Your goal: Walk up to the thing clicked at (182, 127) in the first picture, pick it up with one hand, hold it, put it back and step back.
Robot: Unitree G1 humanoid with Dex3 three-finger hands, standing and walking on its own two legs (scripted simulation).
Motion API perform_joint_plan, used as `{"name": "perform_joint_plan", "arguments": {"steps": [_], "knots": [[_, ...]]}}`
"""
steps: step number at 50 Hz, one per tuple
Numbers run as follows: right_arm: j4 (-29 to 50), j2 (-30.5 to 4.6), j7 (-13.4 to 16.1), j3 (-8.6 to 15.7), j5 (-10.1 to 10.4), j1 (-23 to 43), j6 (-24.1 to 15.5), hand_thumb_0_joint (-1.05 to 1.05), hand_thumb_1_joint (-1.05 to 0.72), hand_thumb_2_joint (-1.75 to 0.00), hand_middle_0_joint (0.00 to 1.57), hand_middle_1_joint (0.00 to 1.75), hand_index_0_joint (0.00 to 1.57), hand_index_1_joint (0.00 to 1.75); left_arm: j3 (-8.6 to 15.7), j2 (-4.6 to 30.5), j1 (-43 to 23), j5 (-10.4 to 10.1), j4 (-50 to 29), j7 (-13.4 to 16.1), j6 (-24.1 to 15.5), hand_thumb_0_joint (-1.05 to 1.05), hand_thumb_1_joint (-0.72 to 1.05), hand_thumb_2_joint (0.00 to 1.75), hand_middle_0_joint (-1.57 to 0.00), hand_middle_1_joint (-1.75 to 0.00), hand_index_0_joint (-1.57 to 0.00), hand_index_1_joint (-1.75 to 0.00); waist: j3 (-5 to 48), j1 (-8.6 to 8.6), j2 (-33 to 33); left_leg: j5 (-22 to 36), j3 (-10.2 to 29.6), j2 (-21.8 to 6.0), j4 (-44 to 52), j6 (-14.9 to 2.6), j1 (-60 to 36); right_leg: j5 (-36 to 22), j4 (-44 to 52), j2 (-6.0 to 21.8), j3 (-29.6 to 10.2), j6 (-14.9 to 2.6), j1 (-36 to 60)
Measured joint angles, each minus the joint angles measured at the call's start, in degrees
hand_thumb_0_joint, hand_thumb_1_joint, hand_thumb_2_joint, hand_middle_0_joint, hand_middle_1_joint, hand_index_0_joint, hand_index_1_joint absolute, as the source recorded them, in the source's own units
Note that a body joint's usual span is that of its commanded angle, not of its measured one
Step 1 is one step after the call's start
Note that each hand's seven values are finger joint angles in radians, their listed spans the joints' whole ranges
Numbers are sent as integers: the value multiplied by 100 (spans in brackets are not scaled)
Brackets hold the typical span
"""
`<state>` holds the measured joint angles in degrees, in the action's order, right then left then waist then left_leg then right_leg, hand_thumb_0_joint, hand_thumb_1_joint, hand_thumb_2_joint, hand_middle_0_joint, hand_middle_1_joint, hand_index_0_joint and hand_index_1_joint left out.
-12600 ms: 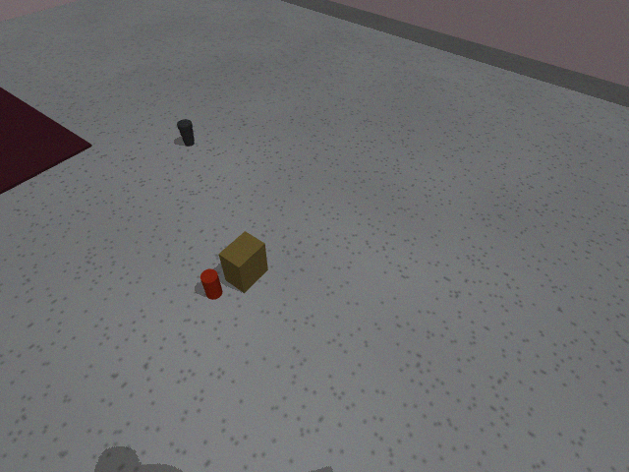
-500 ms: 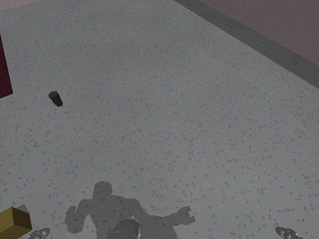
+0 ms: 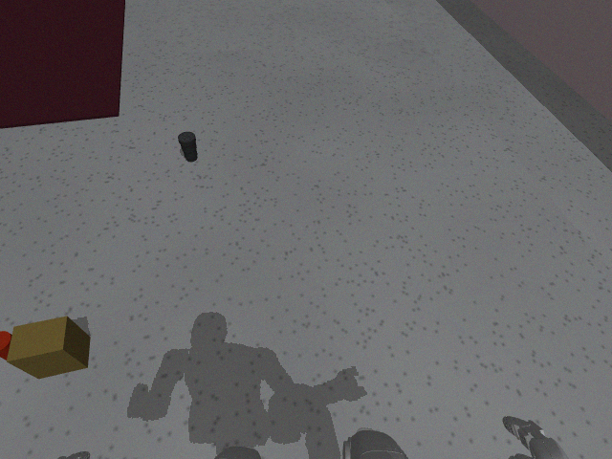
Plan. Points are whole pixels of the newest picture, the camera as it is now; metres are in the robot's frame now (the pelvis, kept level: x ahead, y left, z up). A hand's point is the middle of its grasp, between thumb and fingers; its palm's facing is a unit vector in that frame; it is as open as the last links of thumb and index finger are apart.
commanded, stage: walk up
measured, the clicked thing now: (189, 148) +1.40 +0.49 -0.69
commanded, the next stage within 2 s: stand in 1.20 s
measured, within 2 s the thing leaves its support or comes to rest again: neither
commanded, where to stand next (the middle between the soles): +0.07 -0.02 m, yaw +11 degrees
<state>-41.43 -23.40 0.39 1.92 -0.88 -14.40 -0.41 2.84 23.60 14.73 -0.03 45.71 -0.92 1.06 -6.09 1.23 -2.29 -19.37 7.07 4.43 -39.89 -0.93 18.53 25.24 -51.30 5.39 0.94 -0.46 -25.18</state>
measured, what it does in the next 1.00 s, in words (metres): steps on the spot: right foot, then left foot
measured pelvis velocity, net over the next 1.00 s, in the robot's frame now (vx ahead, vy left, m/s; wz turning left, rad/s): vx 0.00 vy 0.00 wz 0.25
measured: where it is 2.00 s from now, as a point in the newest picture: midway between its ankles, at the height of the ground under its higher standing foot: outside the picture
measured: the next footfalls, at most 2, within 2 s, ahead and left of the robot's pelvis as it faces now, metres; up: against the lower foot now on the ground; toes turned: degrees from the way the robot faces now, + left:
right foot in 0.06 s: +0.07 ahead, -0.14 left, +0.00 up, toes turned -2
left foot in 0.42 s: +0.05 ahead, +0.14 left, +0.00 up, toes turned +9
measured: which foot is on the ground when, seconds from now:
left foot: down 0.00-0.10, up 0.12-0.40, down 0.42-1.00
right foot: up 0.00-0.04, down 0.06-0.44, up 0.46-0.66, down 0.68-1.00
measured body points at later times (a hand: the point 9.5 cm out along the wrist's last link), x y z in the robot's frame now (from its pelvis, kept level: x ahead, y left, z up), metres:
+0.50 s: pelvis +0.00 +0.01 -0.01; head +0.02 +0.03 +0.44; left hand +0.00 +0.36 -0.12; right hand +0.13 -0.29 -0.11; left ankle +0.01 +0.13 -0.72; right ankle +0.03 -0.14 -0.70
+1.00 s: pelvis +0.00 +0.00 +0.01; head +0.02 +0.00 +0.46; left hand +0.00 +0.32 -0.11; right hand +0.19 -0.26 -0.11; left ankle +0.01 +0.13 -0.72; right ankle +0.03 -0.15 -0.72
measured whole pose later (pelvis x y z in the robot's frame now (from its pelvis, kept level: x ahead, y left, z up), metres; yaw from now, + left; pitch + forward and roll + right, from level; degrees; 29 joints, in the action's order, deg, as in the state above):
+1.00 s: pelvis +0.00 +0.00 +0.01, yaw +14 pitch -3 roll +0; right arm -58.2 -21.0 -0.1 -0.3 0.3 -4.9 -1.0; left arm 0.4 21.4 8.1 -0.1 58.8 -0.7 -0.2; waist -4.0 1.6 0.7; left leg -14.3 4.9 0.8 -33.3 1.0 16.4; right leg 18.6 -32.7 3.9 3.1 2.2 -11.3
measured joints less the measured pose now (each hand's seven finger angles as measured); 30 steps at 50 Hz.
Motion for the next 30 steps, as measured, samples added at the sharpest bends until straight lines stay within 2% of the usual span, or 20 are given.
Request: {"name": "perform_joint_plan", "arguments": {"steps": [3, 4, 5, 6, 8, 11, 14, 18, 21, 23, 26, 30], "knots": [[82, -72, -16, 22, 4, 78, 87, 1, -90, -90, 21, 30, 21, 30, 15, -14, -50, -5, -2, 57, -88, 1, 91, 89, -20, -30, -20, -30, -14, -24, 176, -163, 139, 38, -375, 90, 237, -436, 775, -193, 71, -66, 357], [67, -132, -10, 50, 32, 136, 128, 1, -90, -90, 21, 30, 21, 30, 25, -82, -98, 18, 31, 85, -125, 1, 91, 89, -20, -30, -20, -30, -64, -16, 371, -242, 232, -32, -557, 115, 305, -516, 838, -290, 159, -13, 414], [26, -160, 9, 85, 65, 191, 177, 1, -90, -90, 21, 30, 21, 30, 9, -132, -122, 60, 31, 98, -159, 1, 91, 89, -20, -30, -20, -30, -101, -29, 532, -215, 336, -50, -785, 48, 413, -505, 814, -334, 268, 24, 436], [-22, -147, 40, 108, 71, 224, 223, 1, -90, -90, 21, 30, 21, 30, -16, -143, -129, 97, 10, 91, -187, 1, 91, 89, -20, -30, -20, -30, -116, -25, 579, -503, 323, 9, -1145, 14, 568, -469, 766, -289, 326, 38, 439], [-134, -95, 75, 93, 53, 246, 272, 1, -90, -90, 21, 30, 21, 30, -39, -132, -163, 126, 2, 73, -193, 1, 91, 89, -21, -30, -20, -30, -151, 61, 472, -1026, 7, 135, -1994, 35, 857, -452, 772, -76, 298, 8, 495], [-244, -156, -16, 97, 48, 195, 239, 1, -91, -90, 21, 30, 21, 30, -50, -193, -170, 127, 18, 93, -214, 1, 91, 89, -21, -30, -20, -30, -165, 115, 469, -826, -236, 59, -2610, 78, 1094, -628, 1133, 154, 338, 28, 702], [-346, -211, -113, 139, 42, 114, 207, 1, -91, -90, 21, 30, 21, 30, -36, -161, -84, 188, 11, 66, -233, 1, 90, 89, -21, -30, -21, -30, -105, 140, 503, -446, -301, -169, -2230, 116, 1018, -745, 1384, 247, 398, 57, 790], [-584, -181, -167, 135, 30, -41, 147, 1, -91, -90, 21, 30, 21, 30, 44, 21, -11, 234, -38, -7, -178, 1, 90, 89, -21, -30, -21, -30, -31, 153, 437, -481, -502, -426, -912, 182, 551, -659, 1317, 325, 573, 77, 811], [-762, -126, -127, 115, 24, -132, 56, 1, -91, -90, 21, 30, 21, 30, 86, 191, 0, 159, -47, -24, -86, 1, 90, 89, -21, -30, -20, -30, 3, 158, 277, 123, -701, -399, 92, 148, 55, -393, 866, 430, 652, 186, 697], [-882, 26, -57, 106, -21, -76, -6, 1, -91, -90, 21, 30, 21, 30, 126, 289, -54, 94, 64, 12, 22, 1, 90, 89, -20, -30, -20, -30, -100, 183, -82, 165, -830, -192, 11, 78, -19, -134, 405, 601, 417, 109, 579], [-905, 126, -23, -3, -49, -86, -66, 1, -90, -90, 21, 30, 21, 30, 81, 201, -102, 0, 319, 59, 196, 1, 91, 90, -20, -30, -20, -30, 20, 38, -134, 26, -672, -218, -164, -17, 88, 533, -156, 186, 56, -1, 404], [-945, 195, 20, -108, -16, 60, -116, 1, -90, -90, 21, 30, 21, 30, 2, 82, -140, -48, 503, 17, 167, 1, 91, 90, -20, -30, -20, -30, 86, -21, -215, 130, -560, -251, -20, 5, 144, 433, -96, -6, -90, -67, 361]]}}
